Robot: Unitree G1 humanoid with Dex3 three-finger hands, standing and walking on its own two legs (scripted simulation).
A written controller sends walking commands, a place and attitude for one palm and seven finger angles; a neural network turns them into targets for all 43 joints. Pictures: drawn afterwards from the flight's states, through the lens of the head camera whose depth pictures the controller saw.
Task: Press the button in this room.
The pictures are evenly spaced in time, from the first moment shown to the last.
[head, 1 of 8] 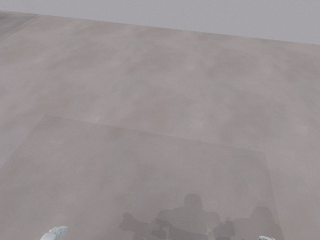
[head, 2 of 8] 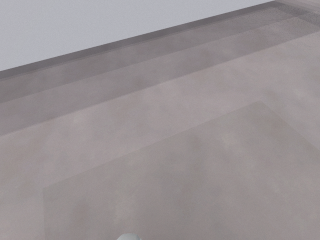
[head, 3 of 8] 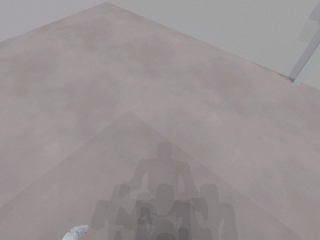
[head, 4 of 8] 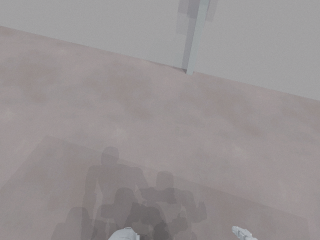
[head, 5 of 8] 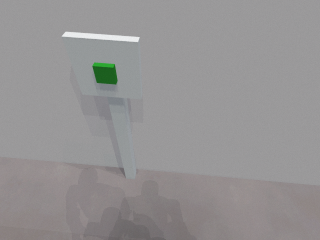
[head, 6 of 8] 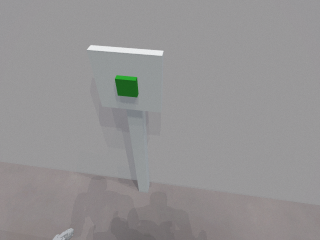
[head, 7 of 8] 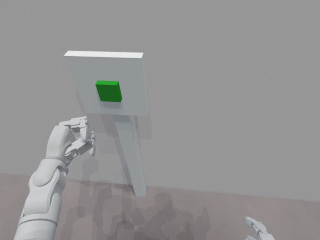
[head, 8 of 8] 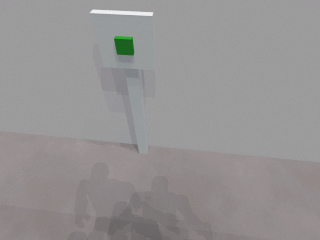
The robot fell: no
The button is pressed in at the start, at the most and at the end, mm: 0 13 0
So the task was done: yes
